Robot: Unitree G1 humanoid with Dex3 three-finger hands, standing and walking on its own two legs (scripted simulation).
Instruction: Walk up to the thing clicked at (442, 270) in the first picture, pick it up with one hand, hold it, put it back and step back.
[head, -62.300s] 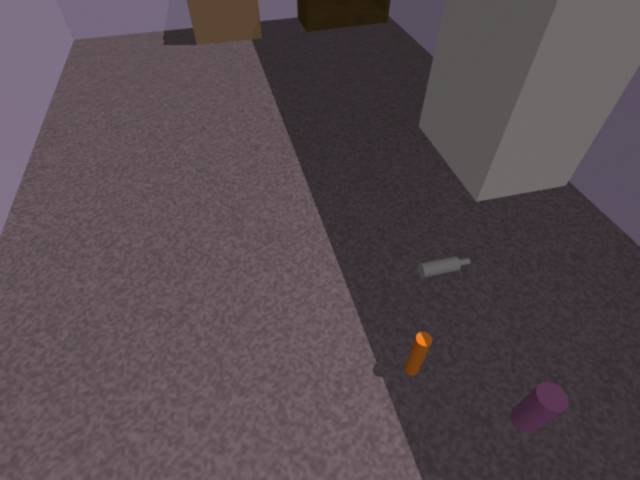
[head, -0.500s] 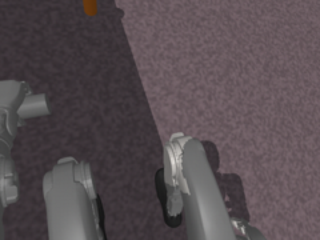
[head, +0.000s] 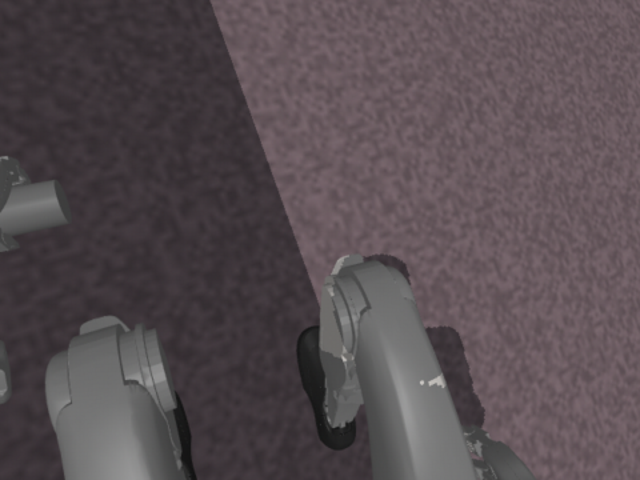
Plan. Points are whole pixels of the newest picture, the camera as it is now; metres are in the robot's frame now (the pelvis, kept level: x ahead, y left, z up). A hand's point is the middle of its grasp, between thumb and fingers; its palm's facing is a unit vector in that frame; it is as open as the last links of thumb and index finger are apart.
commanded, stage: rest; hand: left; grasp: from above
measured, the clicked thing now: out of the picture +0.45 +0.32 -0.24
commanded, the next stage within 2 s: open in 1.08 s
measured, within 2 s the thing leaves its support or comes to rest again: rests again in 1.54 s
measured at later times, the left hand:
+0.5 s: hand (8, 214) +0.46 +0.28 -0.25, palm faces -0.48 -0.11 -0.87, open 8.7 cm
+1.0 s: hand (5, 215) +0.46 +0.29 -0.26, palm faces -0.47 -0.11 -0.88, open 8.7 cm
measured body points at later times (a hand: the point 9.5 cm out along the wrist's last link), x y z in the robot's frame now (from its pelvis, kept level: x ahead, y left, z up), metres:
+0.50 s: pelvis +0.00 +0.00 -0.02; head +0.29 +0.09 +0.32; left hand +0.48 +0.29 -0.20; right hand +0.03 -0.27 -0.09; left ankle +0.06 +0.13 -0.29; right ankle +0.10 -0.13 -0.29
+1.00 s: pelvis +0.00 +0.01 -0.02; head +0.28 +0.10 +0.31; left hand +0.48 +0.29 -0.21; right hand +0.02 -0.26 -0.08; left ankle +0.06 +0.13 -0.29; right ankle +0.10 -0.13 -0.29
